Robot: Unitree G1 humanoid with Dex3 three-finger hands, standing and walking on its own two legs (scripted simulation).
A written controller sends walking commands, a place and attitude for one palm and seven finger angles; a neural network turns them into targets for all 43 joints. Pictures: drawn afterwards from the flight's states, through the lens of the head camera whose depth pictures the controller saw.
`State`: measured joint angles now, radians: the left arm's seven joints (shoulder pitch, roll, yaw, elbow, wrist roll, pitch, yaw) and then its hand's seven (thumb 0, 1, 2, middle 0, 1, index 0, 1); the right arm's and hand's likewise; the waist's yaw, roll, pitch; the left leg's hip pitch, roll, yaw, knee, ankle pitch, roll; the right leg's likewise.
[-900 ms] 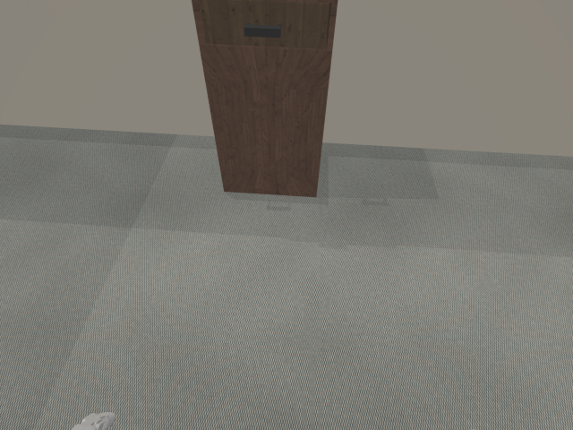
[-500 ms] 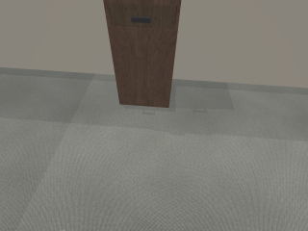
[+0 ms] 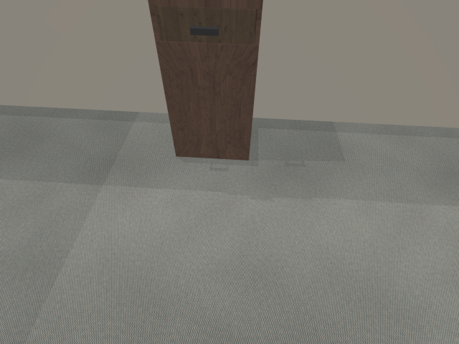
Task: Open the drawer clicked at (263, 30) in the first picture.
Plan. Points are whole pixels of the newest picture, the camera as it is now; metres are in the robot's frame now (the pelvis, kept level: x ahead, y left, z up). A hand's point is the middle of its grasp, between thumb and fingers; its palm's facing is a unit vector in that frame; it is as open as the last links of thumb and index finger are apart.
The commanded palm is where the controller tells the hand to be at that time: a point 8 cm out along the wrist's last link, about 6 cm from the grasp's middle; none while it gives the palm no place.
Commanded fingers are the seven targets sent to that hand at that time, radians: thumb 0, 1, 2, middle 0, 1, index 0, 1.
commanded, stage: look at it before walking up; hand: left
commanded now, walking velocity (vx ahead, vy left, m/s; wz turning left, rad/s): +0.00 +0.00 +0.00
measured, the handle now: (205, 29) +1.29 +0.18 +0.03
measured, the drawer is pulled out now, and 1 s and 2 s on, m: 0.00 0.00 0.00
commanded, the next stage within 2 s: walk to a spot facing it in 0.54 s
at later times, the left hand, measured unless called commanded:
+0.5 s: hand out of the picture +0.07 +0.24 -0.16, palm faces -0.04 -0.94 -0.33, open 7.4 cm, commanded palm none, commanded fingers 0.00 0.90 0.90 -0.20 -0.30 -0.20 -0.30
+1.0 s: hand out of the picture +0.03 +0.21 -0.19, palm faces -0.02 -0.99 -0.16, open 7.4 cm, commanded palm none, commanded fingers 0.00 0.90 0.90 -0.20 -0.30 -0.20 -0.30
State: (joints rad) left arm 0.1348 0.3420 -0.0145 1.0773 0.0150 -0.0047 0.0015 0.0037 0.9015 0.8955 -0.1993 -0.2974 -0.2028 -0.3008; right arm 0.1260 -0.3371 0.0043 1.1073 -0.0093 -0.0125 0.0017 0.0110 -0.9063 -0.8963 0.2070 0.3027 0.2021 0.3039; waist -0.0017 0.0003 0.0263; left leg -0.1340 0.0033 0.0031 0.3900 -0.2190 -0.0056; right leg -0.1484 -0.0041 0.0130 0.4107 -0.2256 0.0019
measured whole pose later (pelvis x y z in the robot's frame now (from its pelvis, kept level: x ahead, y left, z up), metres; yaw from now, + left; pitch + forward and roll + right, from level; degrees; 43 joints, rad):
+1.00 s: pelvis +0.07 +0.03 -0.01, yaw -2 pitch -1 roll -1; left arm 0.38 0.20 0.01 1.12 0.03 0.02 -0.01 0.00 0.90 0.90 -0.20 -0.30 -0.20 -0.30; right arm 0.35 -0.18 -0.01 1.11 -0.02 -0.06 -0.01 0.01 -0.91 -0.90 0.20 0.30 0.20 0.30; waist 0.00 -0.04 -0.01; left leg -0.12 0.01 0.08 0.54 -0.41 0.03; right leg -0.29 -0.01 0.00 0.86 -0.46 -0.02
